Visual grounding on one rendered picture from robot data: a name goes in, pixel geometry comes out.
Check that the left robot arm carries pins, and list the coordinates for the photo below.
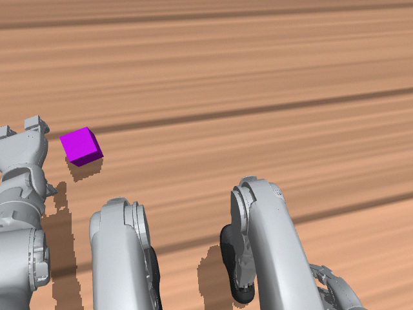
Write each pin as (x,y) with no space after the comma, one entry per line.
(24,255)

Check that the left robot hand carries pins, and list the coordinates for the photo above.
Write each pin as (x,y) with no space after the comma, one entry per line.
(29,146)

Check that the right robot hand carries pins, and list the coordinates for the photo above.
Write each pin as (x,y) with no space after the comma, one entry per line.
(339,295)

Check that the right robot foot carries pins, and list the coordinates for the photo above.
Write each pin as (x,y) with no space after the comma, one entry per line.
(241,295)

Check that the cube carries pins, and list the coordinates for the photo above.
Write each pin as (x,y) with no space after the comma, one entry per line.
(81,147)

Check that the left robot foot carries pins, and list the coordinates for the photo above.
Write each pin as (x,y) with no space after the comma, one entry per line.
(156,278)

